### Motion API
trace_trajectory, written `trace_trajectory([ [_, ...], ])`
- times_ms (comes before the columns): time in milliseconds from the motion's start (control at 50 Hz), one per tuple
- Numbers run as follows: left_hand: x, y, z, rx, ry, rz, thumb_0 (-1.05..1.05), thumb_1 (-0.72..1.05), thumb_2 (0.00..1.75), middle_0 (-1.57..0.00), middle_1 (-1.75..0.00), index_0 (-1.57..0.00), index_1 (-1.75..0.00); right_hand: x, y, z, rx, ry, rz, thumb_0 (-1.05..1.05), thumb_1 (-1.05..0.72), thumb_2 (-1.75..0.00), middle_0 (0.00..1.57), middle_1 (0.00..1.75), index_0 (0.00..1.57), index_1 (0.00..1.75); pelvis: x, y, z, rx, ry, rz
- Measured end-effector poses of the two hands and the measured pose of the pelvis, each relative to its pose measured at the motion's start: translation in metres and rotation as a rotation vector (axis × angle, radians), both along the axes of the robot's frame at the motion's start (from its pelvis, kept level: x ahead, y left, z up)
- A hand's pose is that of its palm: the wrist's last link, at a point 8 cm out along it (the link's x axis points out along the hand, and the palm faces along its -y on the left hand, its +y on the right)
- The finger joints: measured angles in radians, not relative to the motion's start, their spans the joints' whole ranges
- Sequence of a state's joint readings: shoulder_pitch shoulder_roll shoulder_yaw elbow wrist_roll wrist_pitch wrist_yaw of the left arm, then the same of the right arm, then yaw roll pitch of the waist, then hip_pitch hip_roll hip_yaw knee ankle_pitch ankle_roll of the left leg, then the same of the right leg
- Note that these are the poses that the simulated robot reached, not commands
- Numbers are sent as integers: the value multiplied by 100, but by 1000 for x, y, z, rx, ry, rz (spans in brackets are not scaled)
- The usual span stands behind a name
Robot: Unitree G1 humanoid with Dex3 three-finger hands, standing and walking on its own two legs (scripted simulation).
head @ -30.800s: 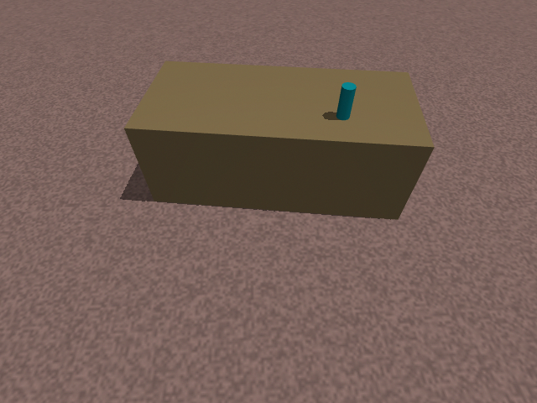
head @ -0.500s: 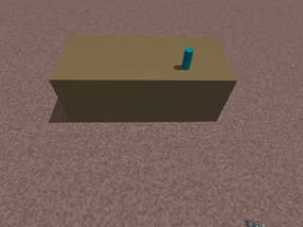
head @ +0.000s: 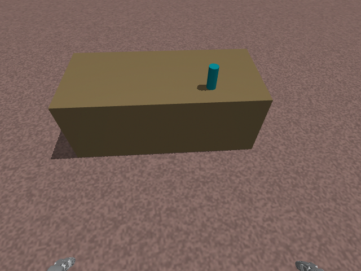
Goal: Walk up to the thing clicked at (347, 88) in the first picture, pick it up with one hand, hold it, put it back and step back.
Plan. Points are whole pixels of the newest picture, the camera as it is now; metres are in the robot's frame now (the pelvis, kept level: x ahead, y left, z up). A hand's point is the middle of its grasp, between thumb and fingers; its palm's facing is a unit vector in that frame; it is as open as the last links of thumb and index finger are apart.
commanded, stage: step back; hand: right
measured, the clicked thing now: (212, 77) +1.10 -0.18 -0.25
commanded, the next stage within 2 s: stand in 0.14 s
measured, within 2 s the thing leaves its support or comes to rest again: neither
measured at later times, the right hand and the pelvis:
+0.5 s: hand out of the picture +0.07 -0.23 -0.15, palm faces +0.00 +0.95 -0.32, open 7.4 cm; pelvis -0.01 +0.01 +0.01, yaw +0 degrees
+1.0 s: hand out of the picture +0.05 -0.24 -0.15, palm faces -0.01 +0.94 -0.33, open 7.4 cm; pelvis -0.02 +0.01 +0.01, yaw +0 degrees
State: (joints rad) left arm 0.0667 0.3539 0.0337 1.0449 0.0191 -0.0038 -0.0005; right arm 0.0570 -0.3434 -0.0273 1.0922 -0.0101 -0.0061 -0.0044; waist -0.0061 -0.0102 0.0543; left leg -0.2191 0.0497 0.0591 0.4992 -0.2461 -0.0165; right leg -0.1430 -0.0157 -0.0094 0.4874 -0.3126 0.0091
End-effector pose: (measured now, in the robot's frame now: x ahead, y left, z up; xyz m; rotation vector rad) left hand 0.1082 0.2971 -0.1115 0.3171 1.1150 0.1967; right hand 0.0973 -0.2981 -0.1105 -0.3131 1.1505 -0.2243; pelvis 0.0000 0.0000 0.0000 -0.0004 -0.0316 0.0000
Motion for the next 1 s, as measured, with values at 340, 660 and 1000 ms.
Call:
trace_trajectory([
  [340,-32,5,1,-17,90,-2,0,90,90,-20,-30,-20,-30,-24,15,1,32,48,-7,0,-90,-90,21,30,20,30,-8,10,10,-2,-7,-3],
  [660,-57,13,2,-9,111,8,0,90,90,-20,-30,-20,-30,-45,18,1,34,70,-12,0,-90,-90,21,30,20,30,-17,14,11,1,-17,2],
  [1000,-65,11,0,-7,142,4,0,90,90,-20,-30,-20,-30,-52,14,-1,28,98,-15,0,-90,-90,20,30,20,30,-15,12,11,2,-7,2],
])
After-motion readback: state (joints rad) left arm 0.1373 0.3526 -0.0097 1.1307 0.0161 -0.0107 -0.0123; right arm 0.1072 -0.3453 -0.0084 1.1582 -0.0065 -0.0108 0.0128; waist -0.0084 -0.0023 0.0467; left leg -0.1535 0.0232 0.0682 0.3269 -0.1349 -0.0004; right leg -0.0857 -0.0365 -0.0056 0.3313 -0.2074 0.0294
